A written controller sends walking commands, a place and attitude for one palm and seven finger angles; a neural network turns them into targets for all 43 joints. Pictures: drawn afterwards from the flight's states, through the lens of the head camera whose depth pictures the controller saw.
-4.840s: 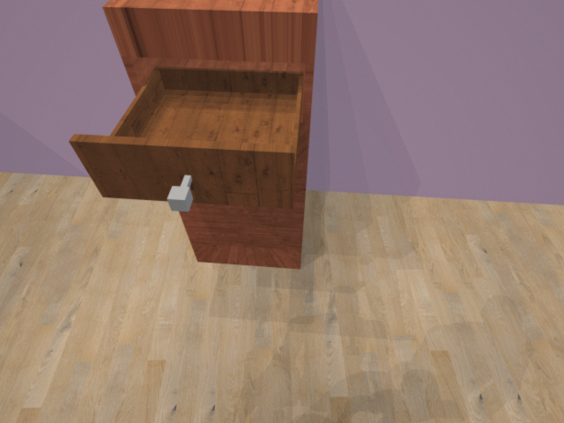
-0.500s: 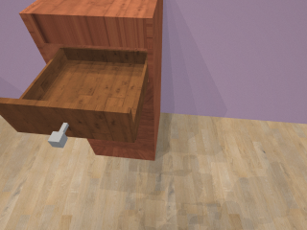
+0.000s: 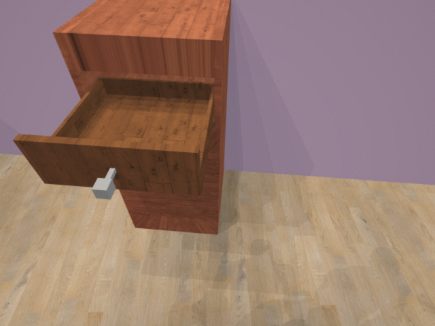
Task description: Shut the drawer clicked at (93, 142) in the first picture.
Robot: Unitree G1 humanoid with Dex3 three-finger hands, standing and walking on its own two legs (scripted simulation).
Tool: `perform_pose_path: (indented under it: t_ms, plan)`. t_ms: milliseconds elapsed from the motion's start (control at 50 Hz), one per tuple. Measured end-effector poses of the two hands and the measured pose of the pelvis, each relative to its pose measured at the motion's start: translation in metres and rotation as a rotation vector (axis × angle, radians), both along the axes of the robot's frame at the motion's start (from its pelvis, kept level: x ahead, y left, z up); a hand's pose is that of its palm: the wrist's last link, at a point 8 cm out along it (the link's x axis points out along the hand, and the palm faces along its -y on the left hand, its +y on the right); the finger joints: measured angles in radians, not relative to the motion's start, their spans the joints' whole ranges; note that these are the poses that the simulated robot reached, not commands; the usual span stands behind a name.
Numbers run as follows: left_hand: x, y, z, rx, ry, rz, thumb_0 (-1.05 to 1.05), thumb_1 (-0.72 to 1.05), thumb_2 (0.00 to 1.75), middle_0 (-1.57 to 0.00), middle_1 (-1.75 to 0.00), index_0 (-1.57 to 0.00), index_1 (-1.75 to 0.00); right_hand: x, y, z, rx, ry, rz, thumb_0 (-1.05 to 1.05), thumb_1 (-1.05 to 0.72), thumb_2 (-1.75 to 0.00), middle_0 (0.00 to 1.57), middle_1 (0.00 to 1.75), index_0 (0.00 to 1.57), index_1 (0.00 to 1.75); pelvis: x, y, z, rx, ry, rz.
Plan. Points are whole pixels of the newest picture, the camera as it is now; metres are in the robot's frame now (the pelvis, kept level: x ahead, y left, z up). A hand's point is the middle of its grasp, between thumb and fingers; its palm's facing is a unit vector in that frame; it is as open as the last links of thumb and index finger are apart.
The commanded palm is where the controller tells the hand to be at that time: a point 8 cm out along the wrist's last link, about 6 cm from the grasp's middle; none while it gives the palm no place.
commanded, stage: come to a stop and stand still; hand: left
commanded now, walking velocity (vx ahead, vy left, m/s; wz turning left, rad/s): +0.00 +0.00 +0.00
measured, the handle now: (107, 182) +0.39 +0.26 +0.04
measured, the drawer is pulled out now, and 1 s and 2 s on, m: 0.30 0.30 0.30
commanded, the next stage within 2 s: look again from close up in 0.32 s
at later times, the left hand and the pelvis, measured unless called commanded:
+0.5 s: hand out of the picture -0.04 +0.16 -0.18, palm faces +0.04 -0.99 -0.16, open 7.4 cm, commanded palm none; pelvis -0.01 +0.01 +0.00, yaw +0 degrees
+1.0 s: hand out of the picture +0.00 +0.18 -0.17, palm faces +0.01 -0.98 -0.20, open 7.3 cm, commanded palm none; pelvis +0.00 +0.00 +0.00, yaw +0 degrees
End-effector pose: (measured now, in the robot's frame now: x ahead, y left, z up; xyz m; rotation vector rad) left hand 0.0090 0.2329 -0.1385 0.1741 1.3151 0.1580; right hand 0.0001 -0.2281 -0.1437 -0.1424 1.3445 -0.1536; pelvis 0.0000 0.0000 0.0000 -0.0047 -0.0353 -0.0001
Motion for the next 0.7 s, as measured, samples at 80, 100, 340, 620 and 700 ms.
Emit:
perform_pose_path:
  t_ms: [80, 100, 340, 620, 700]
  plan:
    - [-0.025, -0.004, -0.004, -0.018, 0.062, 0.017, 0.0, 0.91, 0.9, -0.2, -0.3, -0.2, -0.3, -0.021, 0.005, -0.001, 0.005, 0.053, -0.019, 0.0, -0.91, -0.9, 0.2, 0.3, 0.2, 0.29, -0.004, 0.003, 0.0, -0.001, 0.002, -0.001]
    - [-0.031, -0.006, -0.004, -0.022, 0.076, 0.02, 0.0, 0.91, 0.9, -0.2, -0.3, -0.2, -0.3, -0.025, 0.007, 0.0, 0.005, 0.064, -0.023, 0.0, -0.91, -0.9, 0.2, 0.3, 0.2, 0.29, -0.004, 0.003, 0.0, -0.001, 0.002, -0.002]
    - [-0.064, -0.02, -0.008, -0.059, 0.147, 0.049, 0.0, 0.91, 0.9, -0.2, -0.3, -0.2, -0.3, -0.039, 0.018, -0.002, 0.018, 0.098, -0.042, 0.0, -0.91, -0.9, 0.2, 0.3, 0.2, 0.29, -0.009, 0.007, 0.0, -0.003, 0.01, 0.0]
    - [-0.045, -0.02, -0.007, -0.053, 0.096, 0.037, 0.0, 0.91, 0.9, -0.2, -0.3, -0.2, -0.3, -0.016, 0.019, -0.003, 0.026, 0.037, -0.036, 0.0, -0.91, -0.9, 0.2, 0.3, 0.2, 0.29, -0.006, 0.005, 0.001, -0.002, 0.012, -0.007]
    - [-0.035, -0.018, -0.006, -0.045, 0.077, 0.03, 0.0, 0.91, 0.9, -0.2, -0.3, -0.2, -0.3, -0.012, 0.015, -0.002, 0.019, 0.031, -0.034, 0.0, -0.91, -0.9, 0.2, 0.3, 0.2, 0.29, -0.005, 0.004, 0.001, -0.001, 0.01, -0.007]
